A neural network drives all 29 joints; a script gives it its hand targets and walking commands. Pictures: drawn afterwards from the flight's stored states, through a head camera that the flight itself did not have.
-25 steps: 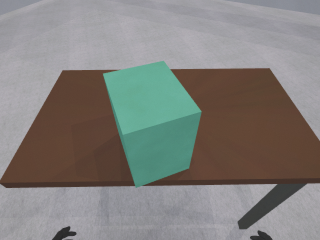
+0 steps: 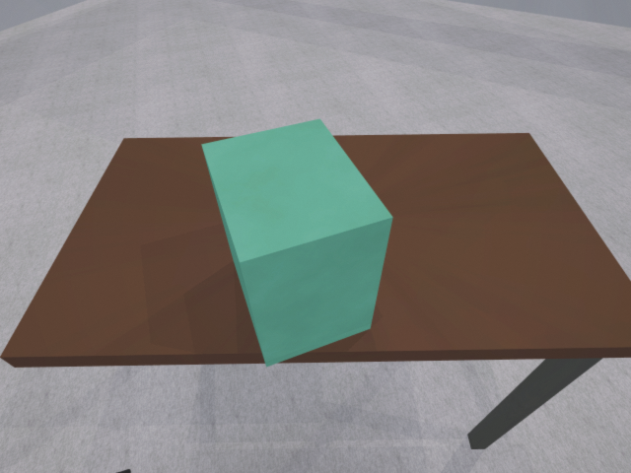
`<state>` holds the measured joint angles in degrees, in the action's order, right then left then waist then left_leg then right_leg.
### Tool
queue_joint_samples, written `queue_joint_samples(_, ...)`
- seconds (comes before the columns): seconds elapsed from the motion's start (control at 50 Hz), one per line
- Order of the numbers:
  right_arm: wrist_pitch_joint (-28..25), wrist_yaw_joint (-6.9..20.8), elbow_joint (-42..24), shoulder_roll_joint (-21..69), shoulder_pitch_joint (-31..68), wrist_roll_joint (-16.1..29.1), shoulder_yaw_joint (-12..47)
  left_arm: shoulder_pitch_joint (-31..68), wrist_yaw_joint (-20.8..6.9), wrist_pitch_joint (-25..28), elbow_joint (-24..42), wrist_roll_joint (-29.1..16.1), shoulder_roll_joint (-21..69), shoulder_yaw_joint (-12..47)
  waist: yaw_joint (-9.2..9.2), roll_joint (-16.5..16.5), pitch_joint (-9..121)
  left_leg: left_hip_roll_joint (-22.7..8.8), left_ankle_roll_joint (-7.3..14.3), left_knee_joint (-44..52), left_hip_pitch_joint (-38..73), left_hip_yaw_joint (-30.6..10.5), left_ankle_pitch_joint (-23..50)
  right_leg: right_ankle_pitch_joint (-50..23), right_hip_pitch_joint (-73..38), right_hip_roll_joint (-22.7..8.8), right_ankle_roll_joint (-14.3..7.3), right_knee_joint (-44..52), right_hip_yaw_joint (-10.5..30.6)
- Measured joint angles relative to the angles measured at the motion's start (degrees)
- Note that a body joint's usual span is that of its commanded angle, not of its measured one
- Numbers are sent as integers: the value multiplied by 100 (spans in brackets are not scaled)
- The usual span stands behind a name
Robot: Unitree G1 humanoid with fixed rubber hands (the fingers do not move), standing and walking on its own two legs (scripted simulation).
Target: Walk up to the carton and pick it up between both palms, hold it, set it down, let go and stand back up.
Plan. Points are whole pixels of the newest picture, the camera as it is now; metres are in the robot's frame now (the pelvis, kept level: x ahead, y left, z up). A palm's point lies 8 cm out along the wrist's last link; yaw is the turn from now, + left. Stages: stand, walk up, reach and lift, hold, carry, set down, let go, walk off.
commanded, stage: stand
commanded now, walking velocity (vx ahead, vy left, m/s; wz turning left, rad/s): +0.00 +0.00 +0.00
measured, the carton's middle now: (292, 244) +0.40 +0.05 +0.08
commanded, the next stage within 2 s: walk up in 0.82 s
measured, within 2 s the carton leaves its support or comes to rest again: neither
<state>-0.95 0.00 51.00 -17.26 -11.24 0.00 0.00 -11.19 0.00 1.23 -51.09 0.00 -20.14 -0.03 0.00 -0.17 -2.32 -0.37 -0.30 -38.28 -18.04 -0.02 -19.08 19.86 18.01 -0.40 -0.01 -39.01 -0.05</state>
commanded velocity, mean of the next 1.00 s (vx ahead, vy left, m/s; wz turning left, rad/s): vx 0.00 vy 0.00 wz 0.00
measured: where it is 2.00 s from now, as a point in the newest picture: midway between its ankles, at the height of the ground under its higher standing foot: outside the picture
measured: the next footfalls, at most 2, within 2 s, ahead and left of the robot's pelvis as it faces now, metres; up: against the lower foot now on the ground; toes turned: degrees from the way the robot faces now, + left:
left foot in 1.34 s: -0.01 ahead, +0.19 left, +0.00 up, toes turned +5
right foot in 1.94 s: +0.04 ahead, -0.05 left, +0.00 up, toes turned +5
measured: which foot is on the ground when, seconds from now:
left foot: down 0.00-1.00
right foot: down 0.00-1.00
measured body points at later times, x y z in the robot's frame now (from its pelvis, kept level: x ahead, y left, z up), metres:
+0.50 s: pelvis -0.01 -0.01 +0.01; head -0.01 -0.02 +0.46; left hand +0.08 +0.29 -0.11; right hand +0.08 -0.29 -0.13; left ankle +0.01 +0.13 -0.72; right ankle +0.01 -0.12 -0.72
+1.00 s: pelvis -0.01 +0.00 +0.01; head -0.01 -0.01 +0.46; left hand +0.07 +0.30 -0.11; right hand +0.06 -0.28 -0.12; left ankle +0.02 +0.13 -0.72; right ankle +0.01 -0.12 -0.72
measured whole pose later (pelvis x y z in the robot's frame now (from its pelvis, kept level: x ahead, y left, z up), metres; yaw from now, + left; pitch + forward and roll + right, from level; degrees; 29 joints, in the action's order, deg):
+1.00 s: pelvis -0.01 +0.00 +0.01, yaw +0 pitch -1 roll +0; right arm -1.2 0.0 57.7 -17.6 -10.9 0.0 0.0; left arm -10.6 0.0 1.4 -57.3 0.0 -20.3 0.0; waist 0.0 -0.1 -0.5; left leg -0.4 -0.7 -28.9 -15.4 0.0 -12.8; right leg 13.9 15.7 -0.4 -0.5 -30.4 -0.1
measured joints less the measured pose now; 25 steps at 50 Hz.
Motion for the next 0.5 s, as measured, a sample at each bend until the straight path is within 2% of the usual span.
queue_joint_samples(0.5,-17,0,349,-19,19,0,0,29,0,1,-375,0,-17,0,0,2,117,0,-67,537,135,0,387,-294,-52,0,-48,363,-1)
